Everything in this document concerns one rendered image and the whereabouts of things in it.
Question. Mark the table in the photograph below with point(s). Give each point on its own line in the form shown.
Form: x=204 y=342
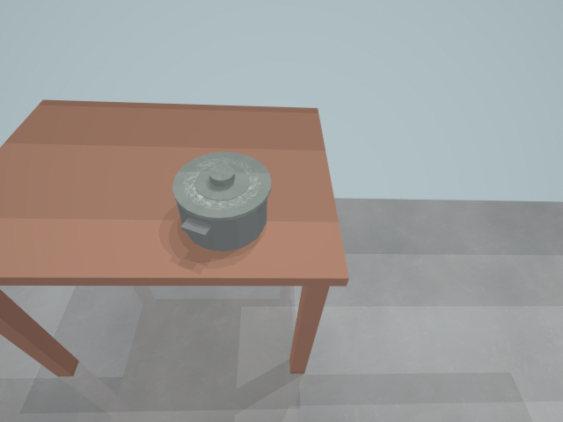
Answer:
x=86 y=200

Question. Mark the pot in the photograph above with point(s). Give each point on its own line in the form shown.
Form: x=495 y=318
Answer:
x=224 y=235

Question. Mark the lid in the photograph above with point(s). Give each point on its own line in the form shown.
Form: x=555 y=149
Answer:
x=195 y=193

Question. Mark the knob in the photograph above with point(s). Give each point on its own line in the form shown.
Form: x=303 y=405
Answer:
x=221 y=175

